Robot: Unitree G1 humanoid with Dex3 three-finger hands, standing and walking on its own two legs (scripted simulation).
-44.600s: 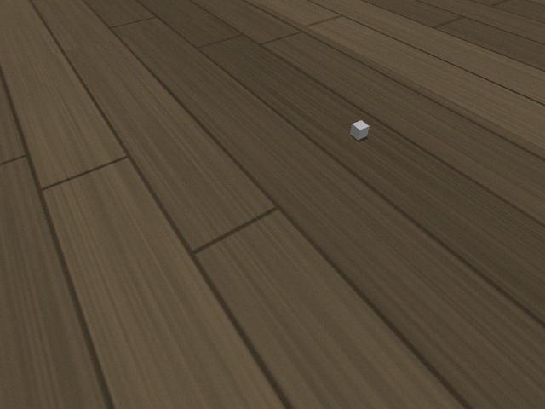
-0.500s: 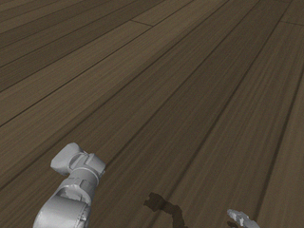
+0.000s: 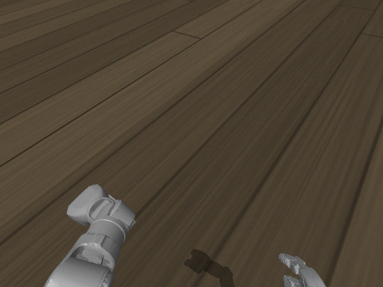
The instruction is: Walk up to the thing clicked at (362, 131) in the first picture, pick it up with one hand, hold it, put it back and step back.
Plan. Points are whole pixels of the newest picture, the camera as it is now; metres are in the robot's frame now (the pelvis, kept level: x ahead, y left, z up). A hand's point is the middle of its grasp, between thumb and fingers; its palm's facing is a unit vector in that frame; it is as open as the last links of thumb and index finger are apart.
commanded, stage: hold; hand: left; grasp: from above
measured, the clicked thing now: (111, 219) +0.33 +0.22 -0.08
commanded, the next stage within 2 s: crouch in 0.30 s
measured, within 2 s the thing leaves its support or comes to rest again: neither
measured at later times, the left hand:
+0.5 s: hand (105, 220) +0.30 +0.22 -0.04, palm faces -0.24 -0.38 -0.89, open 9.9 cm
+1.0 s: hand (120, 239) +0.32 +0.23 -0.20, palm faces -0.29 -0.29 -0.91, open 9.9 cm
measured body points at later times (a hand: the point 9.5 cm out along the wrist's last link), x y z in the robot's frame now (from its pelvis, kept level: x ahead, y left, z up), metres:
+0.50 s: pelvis +0.00 +0.00 +0.00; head +0.01 -0.02 +0.45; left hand +0.32 +0.23 +0.01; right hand +0.15 -0.23 -0.12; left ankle -0.01 +0.13 -0.73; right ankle +0.00 -0.12 -0.73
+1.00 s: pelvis -0.04 +0.00 -0.08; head +0.08 +0.02 +0.35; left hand +0.33 +0.24 -0.14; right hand +0.02 -0.28 -0.20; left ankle -0.01 +0.13 -0.73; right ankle +0.00 -0.12 -0.73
